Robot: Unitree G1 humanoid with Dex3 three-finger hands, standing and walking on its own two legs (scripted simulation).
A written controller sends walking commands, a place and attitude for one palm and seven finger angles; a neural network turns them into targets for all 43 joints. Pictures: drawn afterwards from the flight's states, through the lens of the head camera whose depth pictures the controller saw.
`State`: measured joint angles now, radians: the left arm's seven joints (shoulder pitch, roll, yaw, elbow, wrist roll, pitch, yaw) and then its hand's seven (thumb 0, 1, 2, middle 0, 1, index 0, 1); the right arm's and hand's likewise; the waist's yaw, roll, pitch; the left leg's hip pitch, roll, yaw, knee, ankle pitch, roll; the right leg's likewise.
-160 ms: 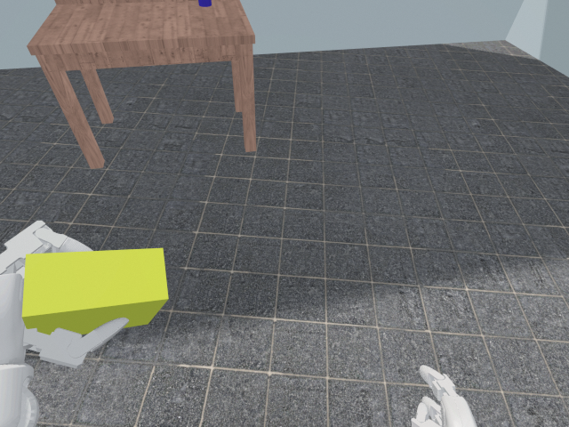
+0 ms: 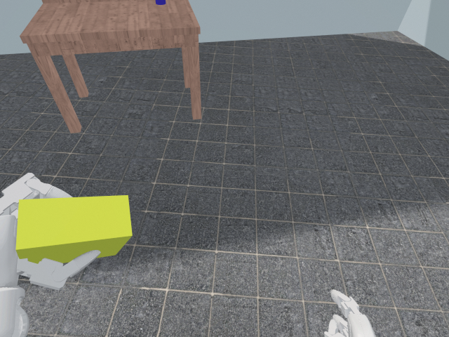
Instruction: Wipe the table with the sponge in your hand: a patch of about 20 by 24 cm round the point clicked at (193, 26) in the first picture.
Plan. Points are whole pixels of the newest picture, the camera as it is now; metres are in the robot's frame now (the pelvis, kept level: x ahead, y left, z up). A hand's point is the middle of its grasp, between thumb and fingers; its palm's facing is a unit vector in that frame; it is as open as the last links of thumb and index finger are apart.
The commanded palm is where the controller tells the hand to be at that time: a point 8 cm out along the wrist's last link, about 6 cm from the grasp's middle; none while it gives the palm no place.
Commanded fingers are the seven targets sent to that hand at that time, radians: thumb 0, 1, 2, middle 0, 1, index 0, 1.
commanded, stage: stand and wait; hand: left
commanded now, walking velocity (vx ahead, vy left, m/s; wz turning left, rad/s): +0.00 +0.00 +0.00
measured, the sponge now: (91, 230) +0.23 +0.21 +0.14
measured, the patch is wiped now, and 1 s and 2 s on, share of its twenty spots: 0.00 0.00 0.00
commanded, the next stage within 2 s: look at it before walking up in 0.10 s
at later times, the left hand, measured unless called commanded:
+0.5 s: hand (55, 233) +0.21 +0.24 +0.16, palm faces +0.41 -0.83 -0.38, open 9.8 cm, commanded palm +0.15 +0.28 +0.18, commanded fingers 0.00 0.10 1.30 -1.20 -1.60 -1.20 -1.60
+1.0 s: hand (46, 216) +0.23 +0.26 +0.16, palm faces +0.56 -0.70 -0.44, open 9.8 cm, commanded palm +0.16 +0.30 +0.18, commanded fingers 0.00 0.10 1.30 -1.20 -1.60 -1.20 -1.60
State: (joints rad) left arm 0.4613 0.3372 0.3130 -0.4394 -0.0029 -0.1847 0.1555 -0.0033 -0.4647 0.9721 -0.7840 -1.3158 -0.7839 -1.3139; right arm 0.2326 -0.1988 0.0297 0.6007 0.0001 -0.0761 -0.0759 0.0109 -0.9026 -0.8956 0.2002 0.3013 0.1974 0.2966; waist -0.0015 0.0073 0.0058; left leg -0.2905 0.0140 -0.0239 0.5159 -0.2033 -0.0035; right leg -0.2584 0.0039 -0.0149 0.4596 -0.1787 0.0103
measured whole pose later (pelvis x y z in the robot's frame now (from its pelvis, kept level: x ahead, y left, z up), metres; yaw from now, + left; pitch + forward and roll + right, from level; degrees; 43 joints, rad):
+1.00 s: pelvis +0.08 -0.02 +0.00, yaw +15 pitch +0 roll +0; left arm 0.48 0.35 0.32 -0.46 0.00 -0.22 0.13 0.00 -0.47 0.98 -0.79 -1.32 -0.79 -1.32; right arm 0.24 -0.20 0.01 0.68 -0.01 -0.04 -0.06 0.01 -0.90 -0.90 0.20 0.30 0.20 0.30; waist -0.01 0.02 0.02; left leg -0.51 0.04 0.03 1.09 -0.40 -0.01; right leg -0.20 -0.07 -0.17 0.56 -0.36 -0.02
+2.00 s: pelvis +0.38 +0.04 -0.02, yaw +22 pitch -1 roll +1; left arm 0.42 0.39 0.39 -0.54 -0.01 -0.24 0.19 0.00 -0.47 0.98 -0.79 -1.32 -0.79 -1.32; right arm 0.19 -0.22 -0.05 0.57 0.00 -0.04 -0.07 0.01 -0.91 -0.90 0.19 0.30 0.19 0.30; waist 0.00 -0.06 0.08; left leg -0.38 0.06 0.21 0.64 -0.23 0.05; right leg -0.28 -0.11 -0.11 0.98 -0.53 0.01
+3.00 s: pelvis +0.69 +0.09 -0.02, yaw +33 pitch +0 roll +0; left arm 0.49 0.40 0.38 -0.56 -0.01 -0.23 0.15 0.00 -0.47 0.99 -0.79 -1.33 -0.78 -1.32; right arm 0.23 -0.11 0.04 0.61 0.01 -0.08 -0.05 0.01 -0.90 -0.90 0.20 0.30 0.20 0.30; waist 0.02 0.05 0.04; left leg -0.33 0.13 0.08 0.70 -0.38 -0.02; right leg -0.34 -0.09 -0.17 0.62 -0.27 0.02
